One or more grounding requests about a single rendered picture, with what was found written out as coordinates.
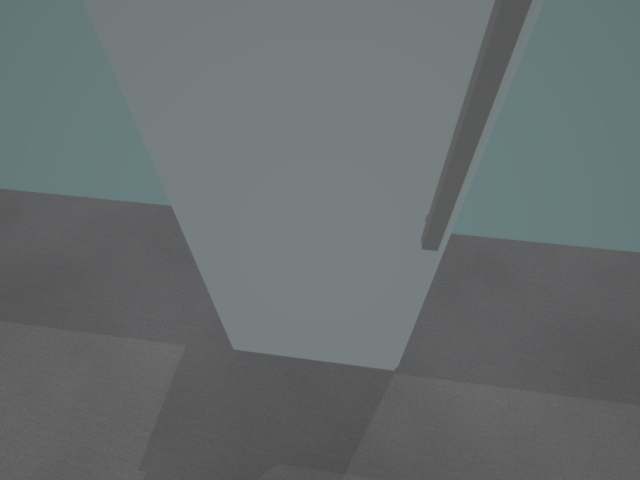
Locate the fridge door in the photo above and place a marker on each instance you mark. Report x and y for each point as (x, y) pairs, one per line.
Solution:
(300, 144)

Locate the handle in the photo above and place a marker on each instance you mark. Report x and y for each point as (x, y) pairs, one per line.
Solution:
(502, 32)

